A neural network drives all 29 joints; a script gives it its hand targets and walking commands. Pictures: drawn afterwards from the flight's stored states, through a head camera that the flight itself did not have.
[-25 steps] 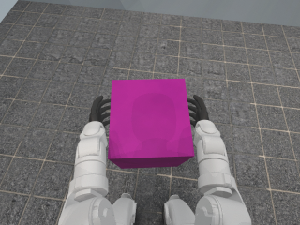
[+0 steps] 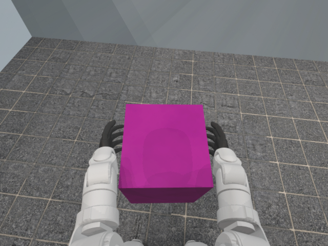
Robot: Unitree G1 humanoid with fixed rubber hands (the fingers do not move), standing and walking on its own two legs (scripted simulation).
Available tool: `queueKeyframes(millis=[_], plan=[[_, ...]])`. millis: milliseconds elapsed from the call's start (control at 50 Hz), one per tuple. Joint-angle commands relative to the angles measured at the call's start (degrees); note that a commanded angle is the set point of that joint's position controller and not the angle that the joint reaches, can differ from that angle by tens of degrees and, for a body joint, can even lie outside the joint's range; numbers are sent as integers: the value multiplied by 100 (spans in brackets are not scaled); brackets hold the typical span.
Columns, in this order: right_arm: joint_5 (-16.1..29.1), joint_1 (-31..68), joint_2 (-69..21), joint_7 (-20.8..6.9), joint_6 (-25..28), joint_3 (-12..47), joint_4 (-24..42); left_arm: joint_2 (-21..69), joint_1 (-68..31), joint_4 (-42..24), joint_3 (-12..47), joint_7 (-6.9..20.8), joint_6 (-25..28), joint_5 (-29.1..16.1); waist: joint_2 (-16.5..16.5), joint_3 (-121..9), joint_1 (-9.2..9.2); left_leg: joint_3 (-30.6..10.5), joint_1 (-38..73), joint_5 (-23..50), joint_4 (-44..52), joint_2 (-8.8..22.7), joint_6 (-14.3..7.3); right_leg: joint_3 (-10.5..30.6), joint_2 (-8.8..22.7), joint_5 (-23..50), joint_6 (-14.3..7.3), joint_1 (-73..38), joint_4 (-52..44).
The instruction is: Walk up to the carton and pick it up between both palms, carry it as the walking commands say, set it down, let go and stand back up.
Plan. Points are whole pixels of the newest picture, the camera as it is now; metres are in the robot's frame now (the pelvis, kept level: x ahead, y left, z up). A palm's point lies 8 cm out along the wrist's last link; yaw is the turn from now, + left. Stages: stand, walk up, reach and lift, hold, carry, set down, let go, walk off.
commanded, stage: reach and lift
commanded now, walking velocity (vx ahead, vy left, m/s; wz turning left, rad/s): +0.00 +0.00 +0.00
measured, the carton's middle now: (163, 158) +0.35 +0.01 -0.06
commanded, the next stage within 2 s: hold in 1.54 s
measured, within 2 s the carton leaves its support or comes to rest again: neither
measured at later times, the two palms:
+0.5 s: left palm (97, 149) +0.31 +0.16 +0.07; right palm (225, 147) +0.32 -0.13 +0.06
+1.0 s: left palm (104, 142) +0.32 +0.14 +0.07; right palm (232, 148) +0.31 -0.15 +0.07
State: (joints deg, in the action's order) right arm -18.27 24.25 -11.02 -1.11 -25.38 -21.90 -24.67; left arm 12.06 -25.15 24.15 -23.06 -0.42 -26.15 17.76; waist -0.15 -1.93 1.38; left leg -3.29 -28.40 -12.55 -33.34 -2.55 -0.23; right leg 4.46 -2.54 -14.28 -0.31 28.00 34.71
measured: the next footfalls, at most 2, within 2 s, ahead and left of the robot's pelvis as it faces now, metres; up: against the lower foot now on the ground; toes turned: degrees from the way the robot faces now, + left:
none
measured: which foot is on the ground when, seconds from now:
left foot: down 0.00-1.00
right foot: down 0.00-1.00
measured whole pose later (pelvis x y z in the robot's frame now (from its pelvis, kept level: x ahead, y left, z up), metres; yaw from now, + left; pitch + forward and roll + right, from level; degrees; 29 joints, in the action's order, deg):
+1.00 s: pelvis +0.02 +0.00 +0.02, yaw +0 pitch -7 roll +0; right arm -17.2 18.1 -9.5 0.0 -42.0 -14.8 -16.7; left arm 10.4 -20.8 19.4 -16.2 -1.3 -41.5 16.2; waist -0.7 0.7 -0.1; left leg -3.3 -4.0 -10.8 -22.1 -2.4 -0.8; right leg 5.1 -1.9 -12.4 -0.2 3.6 23.3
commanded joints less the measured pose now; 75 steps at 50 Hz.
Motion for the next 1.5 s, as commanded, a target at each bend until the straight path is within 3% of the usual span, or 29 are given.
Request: queueKeyframes(millis=[0,60,140,160,220,300,320,360,400,420,460,480,500,540,560,580,680,800,820,860,920,940,960,1060,1160,1180,1300,1320,1480], plan=[[1143,3337,-5529,-1298,-39,3621,-233,5585,-2832,410,3627,1396,-108,-1035,-10,-2721,122,-32,2112,1325,526,-276,39,34,-300,1029,-11,-1337,-717],[1262,3147,-5501,-1274,-133,3743,50,5586,-2884,112,3774,1388,-225,-1187,100,-2817,-35,-32,2444,1444,617,-273,39,84,-274,1275,21,-1658,-891],[1245,2695,-5468,-1242,-385,3520,-203,5401,-2750,-93,3781,1382,-426,-1171,-94,-2362,44,11,2521,1437,805,-273,126,76,-287,1204,18,-1755,-1040],[1132,2695,-5378,-1227,-436,3296,-328,5226,-2448,310,3451,1378,-508,-1053,161,-1790,42,-46,2246,1193,954,-245,71,1,-307,1080,51,-1725,-1070],[1460,2747,-5564,-1206,-503,3730,162,5472,-2491,-84,3812,1338,-634,-1243,-229,-2216,49,-2,2802,1473,922,-266,119,105,-225,1294,4,-2001,-1174],[1524,2853,-5653,-1189,-736,3753,304,5304,-2272,22,3645,1398,-857,-1325,268,-1519,190,26,2566,1219,1095,-272,8,73,-178,1056,83,-1971,-1359],[1485,2883,-5487,-1183,-794,3714,323,5434,-2380,13,3658,1406,-918,-1311,-100,-1350,117,32,2417,928,1122,-265,49,129,-158,722,4,-2012,-1393],[1517,2830,-5507,-1202,-921,3665,165,5369,-2333,66,3560,1388,-1061,-1345,86,-1223,169,-27,2573,831,1176,-232,34,69,-149,661,38,-2010,-1420],[1642,3276,-5398,-1232,-919,3784,507,5607,-2787,-225,3885,1392,-1077,-1636,-90,-1415,-86,-55,2681,764,1206,-170,60,80,-156,525,-28,-2122,-1421],[1726,3377,-5620,-1207,-1006,3903,425,5523,-2848,-262,3903,1391,-1147,-1639,69,-1432,134,-62,2599,508,1157,-182,32,34,-147,209,5,-2180,-1436],[1625,3580,-5533,-1263,-1066,3686,364,5473,-3177,-304,3923,1387,-1171,-1676,110,-1372,-63,-122,2762,291,1249,-118,21,17,-149,-76,-54,-1956,-1479],[1619,3446,-5516,-1272,-1122,3767,337,5431,-3007,-207,3770,1395,-1226,-1626,230,-1572,98,-82,2741,414,1255,-135,52,29,-164,115,-20,-2210,-1482],[1742,3429,-5483,-1244,-1116,3973,766,5468,-2845,-286,3984,1424,-1261,-1691,189,-1619,-97,-42,2894,599,1245,-148,25,71,-146,372,9,-2257,-1493],[1746,3484,-5499,-1247,-1189,3911,584,5454,-2775,-190,3863,1402,-1327,-1661,69,-1538,60,-29,2959,759,1237,-150,57,0,-153,419,37,-2237,-1482],[1684,3491,-5423,-1243,-1192,3832,590,5513,-2903,-255,3913,1376,-1342,-1640,-68,-1380,-81,-37,2770,647,1267,-144,75,48,-127,438,-9,-2246,-1480],[1594,3415,-5351,-1266,-1270,3804,535,5396,-2722,-200,3837,1391,-1406,-1617,221,-1256,-117,-70,2772,414,1339,-123,46,-19,-157,239,30,-2283,-1505],[1480,3190,-5212,-1229,-1331,3398,259,5440,-3038,-135,3726,1419,-1442,-1537,-219,-949,-283,6,2709,23,1414,-136,70,61,-60,-25,-36,-2299,-1652],[1679,3148,-5302,-1309,-1339,3568,610,5510,-2835,-564,3845,1300,-1410,-1628,-129,-1197,-178,-95,2855,602,1384,-89,79,57,-126,525,-64,-2535,-1563],[1778,3067,-5268,-1287,-1354,3705,723,5531,-2648,-453,3768,1301,-1432,-1587,-310,-1327,23,-55,2908,941,1315,-162,97,64,-118,851,-12,-2580,-1556],[1698,3127,-5347,-1269,-1381,3856,838,5452,-2686,-535,3843,1282,-1381,-1664,355,-1551,-26,-122,3018,1101,1268,-155,54,55,-165,1000,54,-2642,-1512],[1825,3312,-5289,-1183,-1362,4197,1373,5448,-2148,-346,3796,1313,-1394,-1599,560,-1591,-25,-106,3217,1140,1285,-165,-34,13,-197,1007,128,-2471,-1489],[1852,3203,-5240,-1165,-1338,4178,1338,5418,-2179,-451,3863,1303,-1387,-1584,109,-1485,12,-75,3045,1246,1304,-179,6,91,-141,1180,95,-2522,-1444],[1809,2958,-5210,-1151,-1358,4210,1359,5455,-2040,-507,3890,1303,-1402,-1683,398,-1443,-32,-83,3111,1541,1267,-223,14,64,-179,1576,146,-2497,-1431],[1854,2203,-5404,-1140,-1400,4237,1282,5467,-2285,-1345,4357,1294,-1385,-1854,-8,-1910,-143,-126,3512,2041,1212,-170,122,165,-187,2205,98,-2661,-1420],[1774,1991,-5209,-1119,-1415,4000,1373,5342,-1989,-1440,4373,1270,-1493,-1774,-563,-1532,-248,-163,3332,1829,1322,-163,227,153,-191,1798,30,-2737,-1510],[1750,1866,-5168,-1096,-1467,4000,1310,5335,-1927,-1352,4351,1270,-1514,-1828,-97,-1352,-231,-206,3325,1794,1316,-144,182,111,-265,1744,51,-2601,-1553],[1685,2453,-5173,-1154,-1476,3941,1290,5233,-1830,-744,3951,1346,-1497,-1716,459,-800,-105,-141,2919,784,1382,-171,21,52,-243,673,56,-2212,-1606],[1744,2539,-5241,-1175,-1430,3973,1362,5357,-1984,-759,4046,1370,-1478,-1755,167,-991,-116,-106,2861,731,1360,-194,36,76,-204,611,25,-2321,-1581],[1894,2507,-5545,-1221,-1392,4124,1175,5427,-2505,-1138,4352,1414,-1362,-1885,-8,-1806,-169,-91,3168,857,1253,-169,64,69,-231,862,25,-2444,-1479]])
